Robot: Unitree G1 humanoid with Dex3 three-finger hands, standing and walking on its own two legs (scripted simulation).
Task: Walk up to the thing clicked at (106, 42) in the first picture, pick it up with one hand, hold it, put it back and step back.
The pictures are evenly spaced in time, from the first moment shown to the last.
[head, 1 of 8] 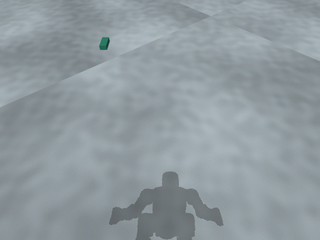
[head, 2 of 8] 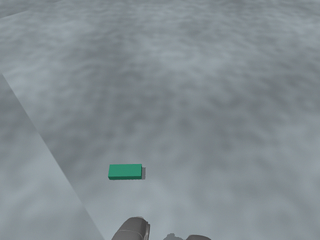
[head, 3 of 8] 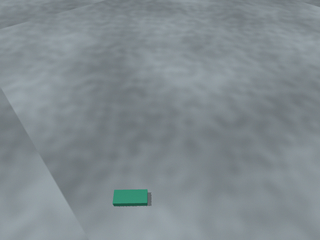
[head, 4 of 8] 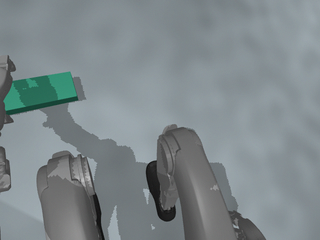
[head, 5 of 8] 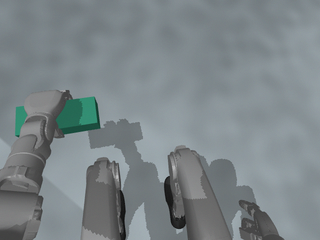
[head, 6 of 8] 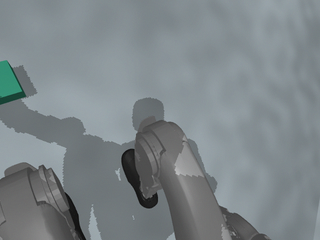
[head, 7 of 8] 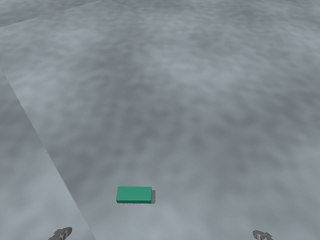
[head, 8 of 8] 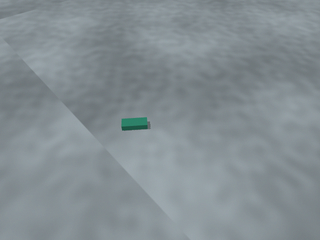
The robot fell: no
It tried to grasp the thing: yes
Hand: left
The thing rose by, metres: 0.67
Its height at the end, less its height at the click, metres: +0.00
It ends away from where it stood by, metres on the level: 0.01
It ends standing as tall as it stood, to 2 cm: yes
